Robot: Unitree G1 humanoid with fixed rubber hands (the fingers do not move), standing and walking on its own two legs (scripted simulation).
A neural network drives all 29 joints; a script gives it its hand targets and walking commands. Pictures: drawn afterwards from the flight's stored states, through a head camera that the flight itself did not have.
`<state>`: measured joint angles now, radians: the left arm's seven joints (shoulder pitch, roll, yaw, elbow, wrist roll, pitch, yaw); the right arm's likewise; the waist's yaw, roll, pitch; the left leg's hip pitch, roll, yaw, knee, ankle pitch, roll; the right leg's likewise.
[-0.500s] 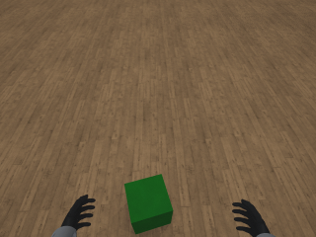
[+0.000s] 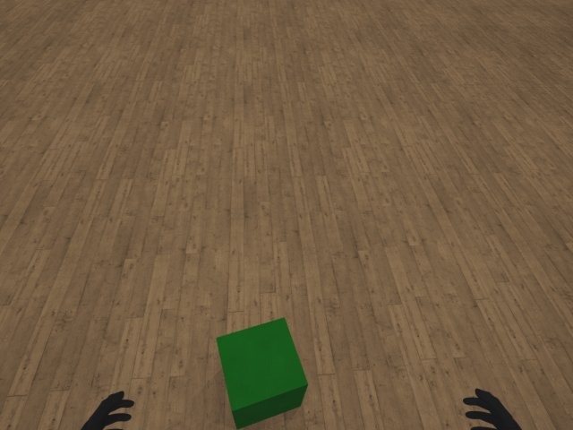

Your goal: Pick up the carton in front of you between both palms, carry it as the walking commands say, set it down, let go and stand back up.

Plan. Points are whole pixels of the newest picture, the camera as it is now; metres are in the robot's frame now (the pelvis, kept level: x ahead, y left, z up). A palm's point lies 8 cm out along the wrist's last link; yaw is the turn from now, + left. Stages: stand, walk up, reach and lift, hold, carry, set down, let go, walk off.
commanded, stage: stand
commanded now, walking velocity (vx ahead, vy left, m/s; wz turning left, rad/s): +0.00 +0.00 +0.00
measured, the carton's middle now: (260, 374) +0.39 +0.06 -0.65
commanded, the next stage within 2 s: none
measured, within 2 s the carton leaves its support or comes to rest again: neither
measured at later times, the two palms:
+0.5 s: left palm out of the picture +0.10 +0.29 -0.10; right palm out of the picture +0.10 -0.30 -0.08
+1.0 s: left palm out of the picture +0.07 +0.30 -0.10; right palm out of the picture +0.08 -0.31 -0.08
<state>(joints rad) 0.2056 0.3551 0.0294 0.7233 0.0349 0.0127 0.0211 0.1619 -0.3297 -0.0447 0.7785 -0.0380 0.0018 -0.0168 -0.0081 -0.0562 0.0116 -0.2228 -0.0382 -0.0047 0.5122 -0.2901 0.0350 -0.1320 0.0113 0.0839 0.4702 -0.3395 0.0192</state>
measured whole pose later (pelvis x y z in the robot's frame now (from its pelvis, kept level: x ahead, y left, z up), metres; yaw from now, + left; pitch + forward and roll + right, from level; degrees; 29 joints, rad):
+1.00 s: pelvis -0.02 +0.00 +0.01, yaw +0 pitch -2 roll +0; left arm 0.17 0.39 0.01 0.95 0.03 -0.01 0.02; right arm 0.11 -0.37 -0.02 1.02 -0.02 -0.01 -0.01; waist 0.00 -0.03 0.02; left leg -0.15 -0.04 -0.01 0.38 -0.19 0.03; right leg -0.06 0.00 0.07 0.35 -0.25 0.02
